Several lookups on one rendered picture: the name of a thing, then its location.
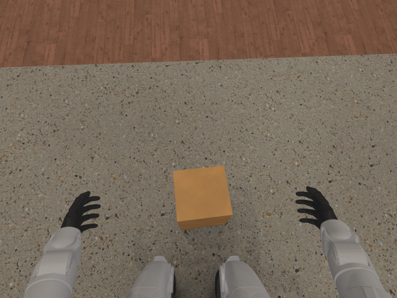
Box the right robot forearm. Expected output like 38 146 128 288
320 219 392 298

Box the carton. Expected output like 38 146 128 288
173 166 233 230

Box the robot thigh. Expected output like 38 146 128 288
127 261 174 298
219 261 270 298

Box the robot right hand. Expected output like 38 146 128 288
295 186 338 229

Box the right robot thigh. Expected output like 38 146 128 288
219 261 270 298

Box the left robot forearm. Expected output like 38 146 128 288
23 227 82 298

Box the robot left hand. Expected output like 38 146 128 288
61 191 100 233

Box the left robot thigh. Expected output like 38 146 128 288
127 261 174 298

